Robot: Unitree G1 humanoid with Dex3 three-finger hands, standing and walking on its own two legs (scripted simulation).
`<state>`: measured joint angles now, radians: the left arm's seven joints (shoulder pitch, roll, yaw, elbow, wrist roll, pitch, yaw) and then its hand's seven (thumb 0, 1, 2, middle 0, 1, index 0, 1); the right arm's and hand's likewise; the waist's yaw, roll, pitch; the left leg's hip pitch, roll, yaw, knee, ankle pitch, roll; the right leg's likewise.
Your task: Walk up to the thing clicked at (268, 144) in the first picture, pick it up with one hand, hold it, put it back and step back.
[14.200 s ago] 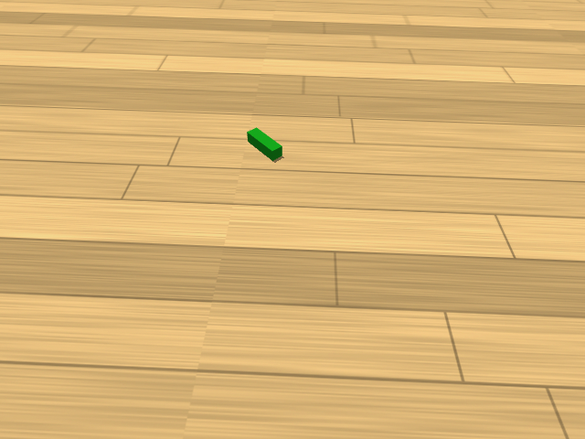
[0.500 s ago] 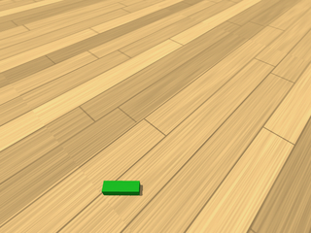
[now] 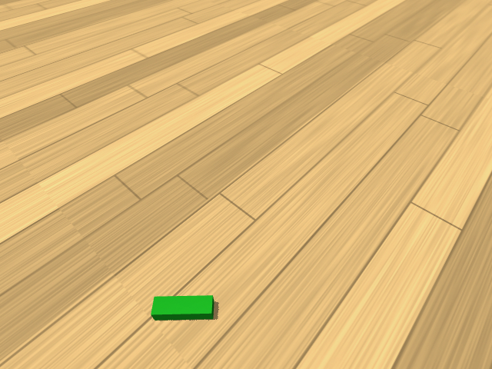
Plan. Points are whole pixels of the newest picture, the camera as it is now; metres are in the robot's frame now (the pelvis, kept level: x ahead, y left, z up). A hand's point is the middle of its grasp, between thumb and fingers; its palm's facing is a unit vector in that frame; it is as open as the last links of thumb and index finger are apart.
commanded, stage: walk up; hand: left
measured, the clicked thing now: (183, 307) +0.46 +0.27 -0.74
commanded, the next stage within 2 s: none
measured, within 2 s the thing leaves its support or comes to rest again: neither
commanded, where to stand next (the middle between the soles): +0.09 +0.02 m, yaw +1 degrees
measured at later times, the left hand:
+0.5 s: hand out of the picture +0.14 +0.26 -0.16, palm faces -0.01 -0.94 -0.35, open 7.4 cm
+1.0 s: hand out of the picture +0.14 +0.26 -0.14, palm faces -0.01 -0.94 -0.34, open 7.4 cm
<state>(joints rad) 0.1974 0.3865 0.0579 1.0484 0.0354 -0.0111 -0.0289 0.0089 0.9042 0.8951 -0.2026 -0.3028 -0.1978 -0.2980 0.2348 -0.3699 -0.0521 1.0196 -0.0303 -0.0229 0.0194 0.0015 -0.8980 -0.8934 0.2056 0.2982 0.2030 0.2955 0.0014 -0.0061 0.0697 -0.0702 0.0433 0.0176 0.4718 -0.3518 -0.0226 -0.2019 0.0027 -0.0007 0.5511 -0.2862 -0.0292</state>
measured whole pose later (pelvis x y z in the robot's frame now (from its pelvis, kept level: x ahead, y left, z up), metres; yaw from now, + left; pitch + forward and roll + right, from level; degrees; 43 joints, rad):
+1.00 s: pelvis +0.06 +0.00 +0.01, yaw +0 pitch -3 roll +0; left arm 0.11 0.36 0.02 1.11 0.01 0.01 -0.01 0.01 0.90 0.90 -0.20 -0.30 -0.20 -0.30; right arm 0.09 -0.35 -0.01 1.10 -0.01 0.00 0.00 0.00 -0.90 -0.89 0.20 0.30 0.20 0.30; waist 0.00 0.00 0.09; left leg -0.18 0.03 0.00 0.35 -0.11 -0.02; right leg -0.01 0.02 0.03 0.31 -0.25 -0.01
